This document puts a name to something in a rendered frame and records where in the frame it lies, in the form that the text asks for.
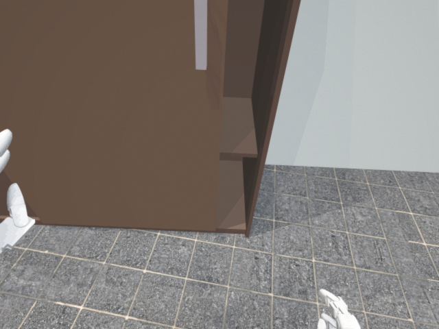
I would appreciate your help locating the right robot hand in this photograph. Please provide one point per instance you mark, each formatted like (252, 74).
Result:
(339, 310)

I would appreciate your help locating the left robot hand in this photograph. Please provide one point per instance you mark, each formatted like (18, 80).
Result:
(13, 228)

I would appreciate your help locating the wardrobe door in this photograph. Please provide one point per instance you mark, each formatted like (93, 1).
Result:
(111, 123)
(5, 183)

